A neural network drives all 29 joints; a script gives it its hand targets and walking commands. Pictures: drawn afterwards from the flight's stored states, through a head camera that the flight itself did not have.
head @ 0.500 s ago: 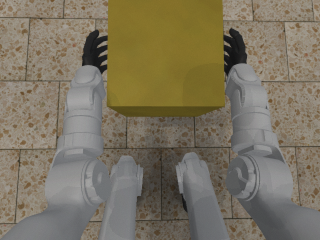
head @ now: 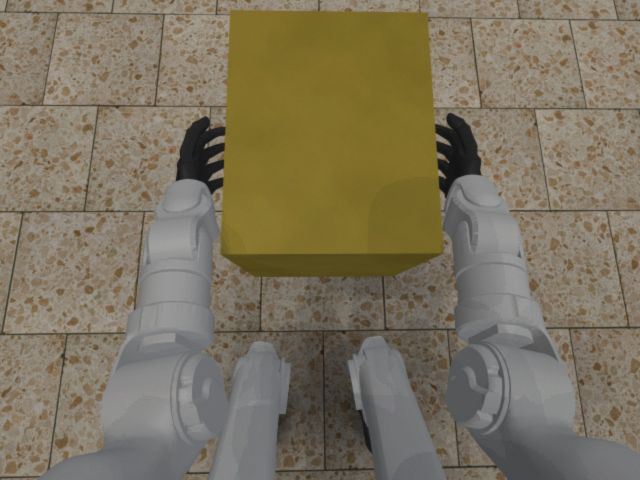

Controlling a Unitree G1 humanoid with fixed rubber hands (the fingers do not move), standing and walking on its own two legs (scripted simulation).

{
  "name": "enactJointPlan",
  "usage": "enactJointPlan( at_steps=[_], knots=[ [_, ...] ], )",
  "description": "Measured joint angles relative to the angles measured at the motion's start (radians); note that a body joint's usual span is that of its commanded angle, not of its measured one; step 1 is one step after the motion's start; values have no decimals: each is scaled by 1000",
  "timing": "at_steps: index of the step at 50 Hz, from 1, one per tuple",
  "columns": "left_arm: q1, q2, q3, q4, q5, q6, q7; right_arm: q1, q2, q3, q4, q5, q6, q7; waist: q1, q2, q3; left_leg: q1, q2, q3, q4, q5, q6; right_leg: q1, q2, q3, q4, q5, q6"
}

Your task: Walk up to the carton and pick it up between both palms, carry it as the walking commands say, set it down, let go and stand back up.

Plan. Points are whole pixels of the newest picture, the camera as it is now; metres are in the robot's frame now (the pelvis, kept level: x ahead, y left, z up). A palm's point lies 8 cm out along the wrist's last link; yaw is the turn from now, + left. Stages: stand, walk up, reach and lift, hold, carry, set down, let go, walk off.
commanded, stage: reach and lift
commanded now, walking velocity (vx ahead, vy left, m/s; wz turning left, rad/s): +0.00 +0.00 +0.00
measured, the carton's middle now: (326, 167) +0.52 -0.02 -0.12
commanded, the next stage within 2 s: none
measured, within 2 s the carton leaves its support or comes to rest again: neither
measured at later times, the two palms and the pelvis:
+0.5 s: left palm (170, 175) +0.45 +0.14 +0.02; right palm (488, 172) +0.45 -0.18 +0.02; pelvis +0.02 +0.00 +0.07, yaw +0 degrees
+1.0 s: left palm (133, 164) +0.43 +0.15 +0.09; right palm (531, 162) +0.42 -0.17 +0.09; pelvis +0.04 +0.00 +0.13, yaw +0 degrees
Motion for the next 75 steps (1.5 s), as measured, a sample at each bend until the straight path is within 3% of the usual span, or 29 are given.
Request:
enactJointPlan(
  at_steps=[47, 75],
  knots=[
    [326, -87, -31, -91, 50, -23, -38, 328, 98, 44, -88, -33, -28, 17, 0, -3, 13, 617, 22, -20, -490, 98, 24, 614, -17, 31, -486, 98, -21],
    [499, -138, -56, -188, 85, 28, -59, 490, 142, 72, -174, -80, 24, 50, -10, -13, 94, 1081, 35, -23, -856, 217, 44, 1075, -51, 48, -845, 210, -24]
  ],
)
